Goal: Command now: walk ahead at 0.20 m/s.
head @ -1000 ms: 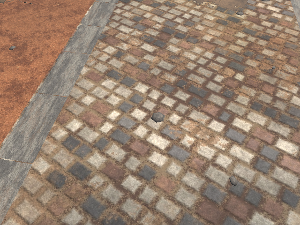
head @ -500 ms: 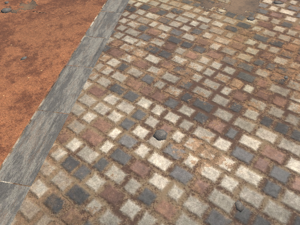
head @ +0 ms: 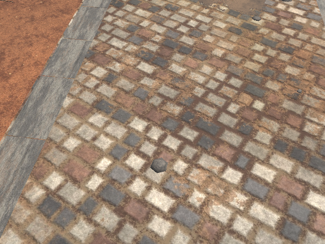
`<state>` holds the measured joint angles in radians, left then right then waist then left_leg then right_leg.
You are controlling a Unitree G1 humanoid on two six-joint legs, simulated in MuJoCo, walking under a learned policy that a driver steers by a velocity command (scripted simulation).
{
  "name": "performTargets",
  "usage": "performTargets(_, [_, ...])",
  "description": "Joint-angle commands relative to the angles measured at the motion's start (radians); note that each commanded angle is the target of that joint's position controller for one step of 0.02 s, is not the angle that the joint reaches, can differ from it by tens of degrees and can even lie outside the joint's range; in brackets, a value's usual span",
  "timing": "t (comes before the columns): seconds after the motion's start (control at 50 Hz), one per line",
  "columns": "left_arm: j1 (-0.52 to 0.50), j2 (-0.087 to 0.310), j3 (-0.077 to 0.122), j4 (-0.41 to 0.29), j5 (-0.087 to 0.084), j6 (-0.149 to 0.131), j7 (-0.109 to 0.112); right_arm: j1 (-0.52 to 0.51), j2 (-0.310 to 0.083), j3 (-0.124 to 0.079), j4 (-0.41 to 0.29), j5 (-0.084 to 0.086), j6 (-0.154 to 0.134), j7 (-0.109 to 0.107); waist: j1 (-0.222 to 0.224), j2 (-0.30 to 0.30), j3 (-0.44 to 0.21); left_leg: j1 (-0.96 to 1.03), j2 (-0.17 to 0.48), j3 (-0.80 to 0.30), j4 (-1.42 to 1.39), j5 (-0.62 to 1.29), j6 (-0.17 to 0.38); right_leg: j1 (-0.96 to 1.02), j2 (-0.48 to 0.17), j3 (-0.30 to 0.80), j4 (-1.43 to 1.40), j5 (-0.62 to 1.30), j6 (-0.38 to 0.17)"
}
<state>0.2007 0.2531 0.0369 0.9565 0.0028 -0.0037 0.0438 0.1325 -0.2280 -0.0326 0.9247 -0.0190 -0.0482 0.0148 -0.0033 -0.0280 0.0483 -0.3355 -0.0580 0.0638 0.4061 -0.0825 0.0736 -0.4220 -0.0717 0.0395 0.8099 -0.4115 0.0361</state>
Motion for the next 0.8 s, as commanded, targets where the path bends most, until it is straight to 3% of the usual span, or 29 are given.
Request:
performTargets(0.02, [0.138,0.107,0.028,-0.006,0.003,0.006,-0.001,-0.059,-0.226,-0.056,-0.063,0.030,0.001,-0.023,0.045,0.179,-0.133,-0.075,0.287,-0.292,-0.289,-0.441,0.157,0.187,0.026,-0.061,-0.043,0.084,-0.029])
performTargets(0.08, [0.136,0.081,0.030,0.010,0.006,-0.017,-0.012,-0.069,-0.193,-0.052,-0.063,0.051,0.007,-0.033,0.074,0.137,-0.073,-0.118,0.279,-0.287,-0.289,-0.525,0.121,0.239,0.031,-0.084,-0.177,0.115,-0.079])
performTargets(0.12, [0.197,0.063,0.031,0.047,0.008,-0.029,-0.017,-0.081,-0.159,-0.045,-0.065,0.058,0.010,-0.035,0.109,0.090,-0.051,-0.153,0.224,-0.231,-0.204,-0.536,0.077,0.324,0.041,-0.085,-0.319,0.091,-0.119])
performTargets(0.14, [0.255,0.094,0.037,0.061,0.008,-0.037,-0.014,-0.107,-0.108,-0.030,-0.084,0.053,0.009,-0.032,0.125,-0.027,-0.032,-0.221,0.154,-0.156,-0.018,-0.491,0.032,0.366,-0.065,0.073,-0.470,-0.044,-0.164])
performTargets(0.16, [0.294,0.169,0.054,0.069,-0.003,-0.042,-0.010,-0.120,-0.048,-0.018,-0.105,0.050,-0.003,-0.027,0.114,-0.226,-0.014,-0.393,0.022,0.007,0.286,-0.405,-0.030,0.428,-0.243,0.369,-0.641,-0.279,-0.245])
performTargets(0.18, [0.262,0.225,0.066,0.058,0.010,-0.058,-0.014,-0.133,-0.100,-0.032,-0.117,0.047,-0.018,-0.025,0.101,-0.250,0.056,-0.494,0.034,-0.073,0.434,-0.387,-0.012,0.370,-0.330,0.563,-0.724,-0.376,-0.307])
performTargets(0.2, [0.187,0.175,0.054,0.027,0.013,-0.080,-0.013,-0.098,-0.141,-0.044,-0.100,0.052,-0.028,-0.018,0.055,-0.173,0.068,-0.520,0.078,-0.129,0.496,-0.297,-0.003,0.370,-0.304,0.515,-0.716,-0.310,-0.281])
performTargets(0.22, [0.150,0.142,0.047,0.017,0.003,-0.094,-0.017,-0.067,-0.152,-0.050,-0.077,0.049,-0.031,-0.013,0.031,-0.138,0.050,-0.528,0.091,-0.134,0.506,-0.228,-0.003,0.401,-0.262,0.425,-0.706,-0.204,-0.240])
performTargets(0.26, [0.153,0.120,0.043,0.014,-0.012,-0.101,-0.024,-0.087,-0.141,-0.054,-0.063,0.033,-0.034,-0.013,0.035,-0.088,0.018,-0.512,0.118,-0.119,0.486,-0.127,-0.021,0.438,-0.217,0.297,-0.706,-0.032,-0.196])
performTargets(0.3, [0.205,0.096,0.036,0.032,-0.006,-0.102,-0.024,-0.114,-0.104,-0.050,-0.061,0.030,-0.032,-0.008,0.047,-0.078,-0.004,-0.468,0.120,-0.088,0.458,-0.038,-0.045,0.438,-0.182,0.202,-0.707,0.119,-0.192])
performTargets(0.4, [0.261,0.128,0.043,0.046,-0.006,-0.093,-0.018,-0.242,-0.061,-0.031,-0.092,0.041,-0.030,0.003,0.093,-0.094,0.028,-0.342,0.108,-0.039,0.240,0.070,-0.078,0.383,-0.147,0.075,-0.713,0.253,-0.193])
performTargets(0.5, [0.303,0.144,0.057,0.073,-0.022,-0.079,-0.022,-0.304,-0.082,-0.023,-0.120,0.052,-0.039,0.025,0.102,-0.110,0.074,-0.271,0.103,-0.027,0.124,0.018,-0.044,0.426,-0.196,0.061,-0.669,0.318,-0.198])
performTargets(0.54, [0.280,0.157,0.066,0.074,-0.027,-0.071,-0.023,-0.251,-0.115,-0.033,-0.115,0.051,-0.043,0.028,0.056,-0.123,0.053,-0.173,0.087,-0.016,0.092,-0.025,-0.011,0.445,-0.218,0.055,-0.611,0.455,-0.185])
performTargets(0.56, [0.257,0.156,0.066,0.067,-0.030,-0.067,-0.023,-0.165,-0.140,-0.048,-0.092,0.048,-0.045,0.025,0.003,-0.120,0.008,-0.034,0.062,-0.004,0.074,-0.025,0.008,0.421,-0.200,0.038,-0.519,0.630,-0.169])
performTargets(0.58, [0.236,0.137,0.059,0.059,-0.027,-0.066,-0.024,0.009,-0.186,-0.076,-0.038,0.050,-0.046,0.017,-0.079,-0.092,-0.092,0.199,0.048,-0.004,0.065,-0.016,0.035,0.356,-0.150,-0.001,-0.339,0.756,-0.142])
performTargets(0.6, [0.214,0.104,0.043,0.026,-0.010,-0.067,-0.026,0.215,-0.260,-0.101,0.004,0.037,-0.047,0.004,-0.160,0.014,-0.254,0.526,0.222,-0.195,0.093,-0.051,0.093,0.138,-0.089,-0.040,-0.028,0.558,-0.103])
performTargets(0.62, [0.314,-0.043,0.004,0.005,-0.012,-0.085,-0.031,0.299,-0.334,-0.112,0.032,0.031,-0.037,0.005,-0.111,0.312,-0.411,0.818,0.473,-0.649,-0.042,-0.258,0.232,-0.219,0.092,-0.054,0.331,-0.088,-0.041])
performTargets(0.64, [0.263,0.056,0.031,0.016,-0.044,-0.106,-0.030,0.271,-0.240,-0.086,0.029,0.028,-0.040,0.005,-0.129,0.237,-0.370,0.726,0.467,-0.725,-0.128,-0.356,0.216,-0.302,0.061,0.093,0.487,-0.154,-0.054])
performTargets(0.66, [0.186,0.113,0.049,-0.011,-0.063,-0.116,-0.029,0.174,-0.186,-0.068,0.012,0.028,-0.046,0.003,-0.108,0.206,-0.225,0.597,0.438,-0.565,-0.139,-0.310,0.169,-0.361,0.012,0.085,0.522,-0.076,-0.077])
performTargets(0.68, [0.151,0.111,0.052,-0.014,-0.059,-0.114,-0.020,0.094,-0.144,-0.056,-0.003,0.027,-0.053,0.005,-0.072,0.140,-0.156,0.458,0.400,-0.443,-0.161,-0.222,0.136,-0.322,-0.037,0.064,0.491,0.019,-0.084])
performTargets(0.7, [0.134,0.097,0.059,-0.015,-0.045,-0.106,-0.012,0.045,-0.105,-0.047,-0.004,0.022,-0.059,0.009,-0.046,0.118,-0.097,0.344,0.361,-0.342,-0.195,-0.148,0.114,-0.281,-0.062,0.061,0.439,0.086,-0.085])
performTargets(0.72, [0.151,0.071,0.062,-0.012,-0.040,-0.092,-0.011,0.024,-0.083,-0.041,0.003,0.012,-0.065,0.011,-0.015,0.138,-0.075,0.270,0.329,-0.260,-0.220,-0.092,0.093,-0.220,-0.083,0.067,0.405,0.134,-0.090])
performTargets(0.76, [0.165,0.023,0.060,-0.016,-0.044,-0.068,-0.017,0.034,-0.076,-0.042,0.024,0.008,-0.068,0.005,0.009,0.134,-0.047,0.212,0.309,-0.167,-0.251,0.002,0.090,-0.191,-0.092,0.063,0.369,0.166,-0.098])
performTargets(0.8, [0.118,0.021,0.063,-0.046,-0.040,-0.053,-0.020,0.049,-0.102,-0.048,0.038,0.005,-0.072,-0.008,0.018,0.105,-0.012,0.193,0.318,-0.110,-0.276,0.082,0.103,-0.243,-0.092,0.068,0.322,0.219,-0.090])
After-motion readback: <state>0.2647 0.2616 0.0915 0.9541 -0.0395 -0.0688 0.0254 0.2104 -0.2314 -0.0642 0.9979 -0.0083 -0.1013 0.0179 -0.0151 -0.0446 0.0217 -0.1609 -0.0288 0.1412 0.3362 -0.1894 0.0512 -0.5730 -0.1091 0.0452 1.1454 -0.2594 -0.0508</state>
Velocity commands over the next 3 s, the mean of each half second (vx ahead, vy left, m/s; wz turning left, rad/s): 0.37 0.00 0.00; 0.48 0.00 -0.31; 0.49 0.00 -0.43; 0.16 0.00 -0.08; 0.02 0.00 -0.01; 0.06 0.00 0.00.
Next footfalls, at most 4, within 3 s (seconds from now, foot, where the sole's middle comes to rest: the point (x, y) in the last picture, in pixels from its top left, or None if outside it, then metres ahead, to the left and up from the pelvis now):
0.14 right None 0.08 -0.13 -0.77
0.60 left None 0.36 0.15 -0.77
1.12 right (195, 201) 0.65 -0.12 -0.77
1.62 left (174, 136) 1.00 -0.03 -0.77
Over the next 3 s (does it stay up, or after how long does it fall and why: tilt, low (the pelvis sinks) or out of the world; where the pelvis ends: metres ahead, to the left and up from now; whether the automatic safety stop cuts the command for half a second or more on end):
stays up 0.91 -0.12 0.00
